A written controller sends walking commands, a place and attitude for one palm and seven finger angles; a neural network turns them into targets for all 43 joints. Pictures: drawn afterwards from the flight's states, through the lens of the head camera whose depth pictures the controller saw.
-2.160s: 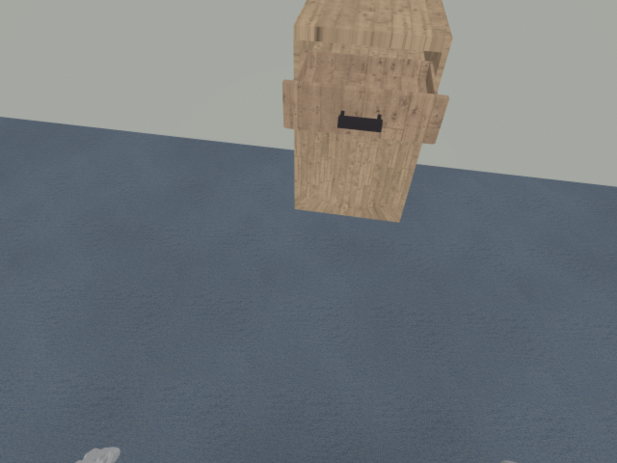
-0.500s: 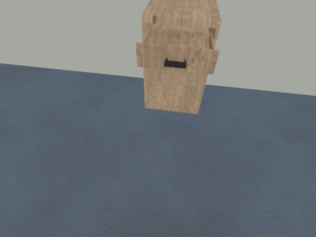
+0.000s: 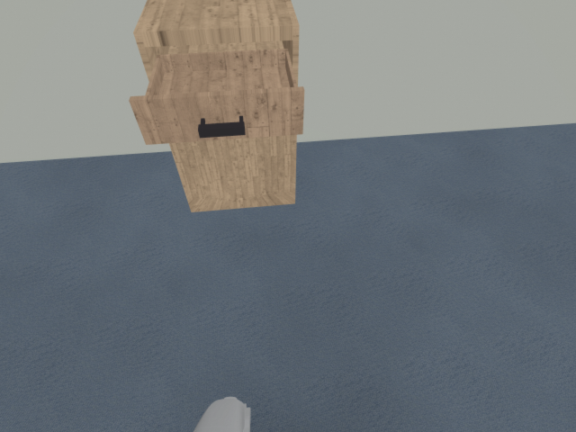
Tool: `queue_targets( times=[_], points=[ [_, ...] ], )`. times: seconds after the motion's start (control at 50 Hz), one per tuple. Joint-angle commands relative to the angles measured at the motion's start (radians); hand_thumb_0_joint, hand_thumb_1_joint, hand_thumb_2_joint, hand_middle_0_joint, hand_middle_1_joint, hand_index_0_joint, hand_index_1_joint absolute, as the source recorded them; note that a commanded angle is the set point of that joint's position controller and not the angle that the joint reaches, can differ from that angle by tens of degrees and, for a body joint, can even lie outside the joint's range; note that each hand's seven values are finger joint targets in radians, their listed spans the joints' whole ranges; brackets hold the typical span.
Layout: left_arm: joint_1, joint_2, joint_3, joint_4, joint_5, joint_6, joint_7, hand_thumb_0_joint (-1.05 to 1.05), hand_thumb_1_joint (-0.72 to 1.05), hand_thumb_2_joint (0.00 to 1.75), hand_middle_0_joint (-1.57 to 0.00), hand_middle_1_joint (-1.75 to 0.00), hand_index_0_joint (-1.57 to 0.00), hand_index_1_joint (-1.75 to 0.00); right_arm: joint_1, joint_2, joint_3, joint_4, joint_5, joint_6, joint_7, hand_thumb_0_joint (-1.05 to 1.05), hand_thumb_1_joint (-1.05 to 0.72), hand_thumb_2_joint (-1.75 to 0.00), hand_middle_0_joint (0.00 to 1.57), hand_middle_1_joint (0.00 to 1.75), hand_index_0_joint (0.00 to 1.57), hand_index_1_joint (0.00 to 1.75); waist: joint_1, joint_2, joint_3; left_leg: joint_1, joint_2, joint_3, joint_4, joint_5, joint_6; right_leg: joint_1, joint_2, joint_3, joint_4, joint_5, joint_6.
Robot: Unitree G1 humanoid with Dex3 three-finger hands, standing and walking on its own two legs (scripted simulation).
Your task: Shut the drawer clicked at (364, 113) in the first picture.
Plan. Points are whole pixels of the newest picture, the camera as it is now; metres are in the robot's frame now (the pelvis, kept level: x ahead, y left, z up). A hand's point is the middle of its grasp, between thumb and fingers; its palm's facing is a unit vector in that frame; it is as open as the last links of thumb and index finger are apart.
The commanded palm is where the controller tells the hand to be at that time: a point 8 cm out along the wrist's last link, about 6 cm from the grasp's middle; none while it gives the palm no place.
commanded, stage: walk to a spot facing it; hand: left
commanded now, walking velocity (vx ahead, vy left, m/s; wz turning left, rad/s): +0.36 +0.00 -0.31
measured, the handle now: (222, 125) +0.84 +0.25 -0.08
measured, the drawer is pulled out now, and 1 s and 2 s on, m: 0.30 0.30 0.30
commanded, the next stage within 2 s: none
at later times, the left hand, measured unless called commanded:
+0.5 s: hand (159, 337) +0.30 +0.28 -0.18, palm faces -0.17 -0.97 -0.19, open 7.4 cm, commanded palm none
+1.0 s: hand (246, 263) +0.47 +0.14 -0.17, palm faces -0.52 -0.83 -0.22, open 7.4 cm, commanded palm none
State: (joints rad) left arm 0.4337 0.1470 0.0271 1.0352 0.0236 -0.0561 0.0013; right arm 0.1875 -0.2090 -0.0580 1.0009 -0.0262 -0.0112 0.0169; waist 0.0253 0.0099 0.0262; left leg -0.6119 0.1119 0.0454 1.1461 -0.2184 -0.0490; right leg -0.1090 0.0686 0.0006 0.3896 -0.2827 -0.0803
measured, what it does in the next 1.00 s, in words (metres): walks ahead, turning right: left foot, then right foot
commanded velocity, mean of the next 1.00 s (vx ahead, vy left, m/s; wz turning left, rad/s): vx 0.10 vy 0.00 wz -0.56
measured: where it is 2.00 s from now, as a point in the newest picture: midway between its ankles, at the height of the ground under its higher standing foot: (271, 422)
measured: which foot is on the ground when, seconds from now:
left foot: up 0.00-0.26, down 0.28-0.88, up 0.90-1.00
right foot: down 0.00-0.26, up 0.28-0.84, down 0.86-1.00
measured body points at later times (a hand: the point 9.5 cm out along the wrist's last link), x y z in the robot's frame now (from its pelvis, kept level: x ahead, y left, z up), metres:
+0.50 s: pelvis +0.20 +0.09 +0.00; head +0.22 +0.12 +0.44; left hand +0.31 +0.33 -0.17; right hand +0.20 -0.16 -0.13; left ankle +0.24 +0.15 -0.74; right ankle +0.19 -0.05 -0.64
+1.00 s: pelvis +0.26 +0.05 -0.02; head +0.29 +0.02 +0.43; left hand +0.50 +0.18 -0.15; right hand +0.14 -0.14 -0.18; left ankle +0.29 +0.18 -0.66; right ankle +0.26 -0.04 -0.74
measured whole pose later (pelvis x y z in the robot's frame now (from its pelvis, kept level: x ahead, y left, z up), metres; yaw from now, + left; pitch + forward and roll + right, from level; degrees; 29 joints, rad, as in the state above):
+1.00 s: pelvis +0.26 +0.05 -0.02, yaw -33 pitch -2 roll +0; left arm 0.13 0.18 0.05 0.88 0.01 0.02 0.01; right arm 0.30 -0.17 -0.04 0.98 -0.01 0.06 -0.01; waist -0.04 0.02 0.10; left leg -0.43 0.14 0.12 1.20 -0.49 -0.06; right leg -0.33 0.03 -0.09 0.62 -0.27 -0.07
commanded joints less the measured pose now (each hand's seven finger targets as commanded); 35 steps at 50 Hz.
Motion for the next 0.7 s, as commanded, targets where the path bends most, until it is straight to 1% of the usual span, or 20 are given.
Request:
queue_targets(
  times=[0.0,0.08,0.14,0.16,0.18,0.2,0.22,0.24,0.26,0.28,0.3,0.32,0.36,0.38,0.4,0.44,0.52,0.54,0.64,0.68],
  points=[
    [0.09,0.164,0.046,-0.026,-0.004,-0.035,0.017,0.0,0.9,0.9,-0.2,-0.3,-0.2,-0.3,-0.098,-0.052,-0.017,-0.108,0.001,-0.027,0.002,0.0,-0.9,-0.9,0.2,0.3,0.2,0.3,0.005,-0.073,0.049,-0.161,0.016,-0.01,-0.071,0.071,-0.011,0.07,-0.266,0.247,-0.165,0.346,-0.117],
    [0.115,0.158,0.045,-0.013,0.001,-0.032,0.027,0.0,0.9,0.9,-0.2,-0.3,-0.2,-0.3,-0.202,-0.03,-0.009,-0.16,0.005,-0.037,0.01,0.0,-0.9,-0.9,0.2,0.3,0.2,0.3,0.036,-0.103,0.076,-0.14,-0.007,0.019,-0.23,0.062,0.003,0.113,-0.258,0.248,-0.151,0.461,-0.117],
    [0.102,0.174,0.049,-0.014,0.005,-0.024,0.033,0.0,0.9,0.9,-0.2,-0.3,-0.2,-0.3,-0.23,-0.019,-0.002,-0.182,0.011,-0.048,0.011,0.0,-0.9,-0.9,0.2,0.3,0.2,0.3,0.039,-0.131,0.081,-0.003,-0.038,0.043,-0.401,0.018,0.024,0.105,-0.254,0.241,-0.111,0.591,-0.094],
    [0.081,0.183,0.054,-0.018,0.006,-0.023,0.034,0.0,0.9,0.9,-0.2,-0.3,-0.2,-0.3,-0.198,-0.021,-0.004,-0.177,0.013,-0.052,0.007,0.0,-0.9,-0.9,0.2,0.3,0.2,0.3,0.019,-0.145,0.064,0.095,-0.058,0.047,-0.453,0.001,0.037,0.077,-0.254,0.239,-0.077,0.658,-0.087],
    [0.058,0.2,0.058,-0.026,0.004,-0.023,0.032,0.0,0.9,0.9,-0.2,-0.3,-0.2,-0.3,-0.121,-0.036,-0.009,-0.157,0.013,-0.057,0.0,0.0,-0.9,-0.9,0.2,0.3,0.2,0.3,-0.016,-0.146,0.023,0.205,-0.094,0.07,-0.505,-0.006,0.047,0.073,-0.237,0.224,-0.002,0.754,-0.076],
    [0.039,0.203,0.063,-0.032,-0.001,-0.024,0.032,0.0,0.9,0.9,-0.2,-0.3,-0.2,-0.3,0.009,-0.059,-0.016,-0.116,0.009,-0.063,-0.014,0.0,-0.9,-0.9,0.2,0.3,0.2,0.3,-0.072,-0.12,-0.034,0.393,-0.113,0.067,-0.591,0.054,0.061,0.015,-0.205,0.205,0.133,0.786,-0.051],
    [0.036,0.186,0.067,-0.035,-0.005,-0.022,0.026,0.0,0.9,0.9,-0.2,-0.3,-0.2,-0.3,0.177,-0.121,-0.03,-0.069,0.002,-0.065,-0.026,0.0,-0.9,-0.9,0.2,0.3,0.2,0.3,-0.136,-0.079,-0.126,0.672,-0.046,0.008,-0.608,0.102,0.08,-0.135,-0.16,0.183,0.335,0.605,-0.025],
    [0.074,0.128,0.068,-0.055,-0.022,-0.018,0.012,0.0,0.9,0.9,-0.2,-0.3,-0.2,-0.3,0.304,-0.246,-0.062,-0.045,-0.013,-0.069,-0.037,0.0,-0.9,-0.9,0.2,0.3,0.2,0.3,-0.161,0.192,-0.252,0.902,0.265,-0.363,-0.652,0.133,0.173,-0.374,-0.013,0.06,0.675,0.078,0.027],
    [0.046,0.113,0.064,-0.077,-0.021,-0.024,0.006,0.0,0.9,0.9,-0.2,-0.3,-0.2,-0.3,0.34,-0.267,-0.055,-0.04,-0.001,-0.063,-0.037,0.0,-0.9,-0.9,0.2,0.3,0.2,0.3,-0.142,0.263,-0.27,0.854,0.425,-0.612,-0.827,0.13,0.244,-0.481,0.01,0.07,0.939,-0.269,0.035],
    [-0.012,0.131,0.067,-0.09,-0.014,-0.02,0.005,0.0,0.9,0.9,-0.2,-0.3,-0.2,-0.3,0.259,-0.221,-0.043,-0.055,0.006,-0.058,-0.035,0.0,-0.9,-0.9,0.2,0.3,0.2,0.3,-0.114,0.132,-0.136,0.711,0.419,-0.551,-0.863,0.055,0.273,-0.52,-0.074,0.088,1.006,-0.221,0.027],
    [-0.056,0.116,0.067,-0.094,-0.007,-0.011,-0.001,0.0,0.9,0.9,-0.2,-0.3,-0.2,-0.3,0.176,-0.144,-0.027,-0.066,0.006,-0.066,-0.036,0.0,-0.9,-0.9,0.2,0.3,0.2,0.3,-0.076,0.092,-0.035,0.559,0.36,-0.423,-0.886,0.051,0.233,-0.537,-0.104,0.063,1.022,-0.132,0.041],
    [-0.052,0.104,0.067,-0.086,-0.001,0.002,-0.012,0.0,0.9,0.9,-0.2,-0.3,-0.2,-0.3,0.102,-0.091,-0.008,-0.081,0.008,-0.074,-0.04,0.0,-0.9,-0.9,0.2,0.3,0.2,0.3,-0.035,0.114,0.014,0.453,0.325,-0.324,-0.904,0.053,0.205,-0.516,-0.138,0.053,1.017,-0.078,0.053],
    [-0.021,0.078,0.067,-0.073,0.006,0.041,-0.025,0.0,0.9,0.9,-0.2,-0.3,-0.2,-0.3,0.077,-0.034,0.009,-0.075,0.009,-0.082,-0.042,0.0,-0.9,-0.9,0.2,0.3,0.2,0.3,0.012,0.145,0.05,0.33,0.246,-0.107,-0.901,0.213,0.16,-0.446,-0.158,0.033,0.956,-0.004,0.072],
    [-0.012,0.066,0.066,-0.071,0.006,0.057,-0.027,0.0,0.9,0.9,-0.2,-0.3,-0.2,-0.3,0.078,-0.028,0.011,-0.068,0.011,-0.084,-0.045,0.0,-0.9,-0.9,0.2,0.3,0.2,0.3,0.023,0.146,0.042,0.307,0.226,-0.035,-0.894,0.284,0.159,-0.433,-0.158,0.023,0.941,0.014,0.082],
    [-0.013,0.062,0.067,-0.078,0.004,0.069,-0.028,0.0,0.9,0.9,-0.2,-0.3,-0.2,-0.3,0.081,-0.032,0.009,-0.067,0.012,-0.084,-0.047,0.0,-0.9,-0.9,0.2,0.3,0.2,0.3,0.028,0.133,0.031,0.298,0.221,0.009,-0.895,0.309,0.166,-0.433,-0.162,0.019,0.925,0.03,0.088],
    [-0.036,0.057,0.07,-0.093,0.006,0.084,-0.029,0.0,0.9,0.9,-0.2,-0.3,-0.2,-0.3,0.09,-0.04,0.003,-0.067,0.012,-0.084,-0.049,0.0,-0.9,-0.9,0.2,0.3,0.2,0.3,0.035,0.075,0.021,0.323,0.223,0.049,-0.9,0.368,0.181,-0.473,-0.166,0.015,0.899,0.074,0.102],
    [-0.144,0.069,0.068,-0.132,0.008,0.096,-0.033,0.0,0.9,0.9,-0.2,-0.3,-0.2,-0.3,0.152,-0.059,0.002,-0.055,0.014,-0.073,-0.051,0.0,-0.9,-0.9,0.2,0.3,0.2,0.3,0.002,0.087,0.026,0.428,0.212,0.091,-0.868,0.506,0.181,-0.547,-0.167,-0.013,0.79,0.136,0.12],
    [-0.16,0.068,0.066,-0.139,0.007,0.099,-0.034,0.0,0.9,0.9,-0.2,-0.3,-0.2,-0.3,0.151,-0.074,0.001,-0.053,0.012,-0.069,-0.052,0.0,-0.9,-0.9,0.2,0.3,0.2,0.3,0.004,0.099,0.021,0.463,0.219,0.109,-0.856,0.527,0.186,-0.555,-0.169,-0.019,0.749,0.136,0.123],
    [-0.303,0.076,0.053,-0.18,0.003,0.104,-0.033,0.0,0.9,0.9,-0.2,-0.3,-0.2,-0.3,0.215,-0.101,-0.007,-0.039,0.003,-0.044,-0.051,0.0,-0.9,-0.9,0.2,0.3,0.2,0.3,-0.05,0.092,0.031,0.549,0.231,0.159,-0.804,0.578,0.184,-0.509,-0.153,-0.078,0.545,0.075,0.119],
    [-0.342,0.075,0.05,-0.195,0.001,0.101,-0.032,0.0,0.9,0.9,-0.2,-0.3,-0.2,-0.3,0.229,-0.113,-0.013,-0.033,-0.002,-0.033,-0.051,0.0,-0.9,-0.9,0.2,0.3,0.2,0.3,-0.068,0.116,0.035,0.584,0.248,0.18,-0.777,0.583,0.184,-0.489,-0.144,-0.099,0.472,0.022,0.111]
  ],
)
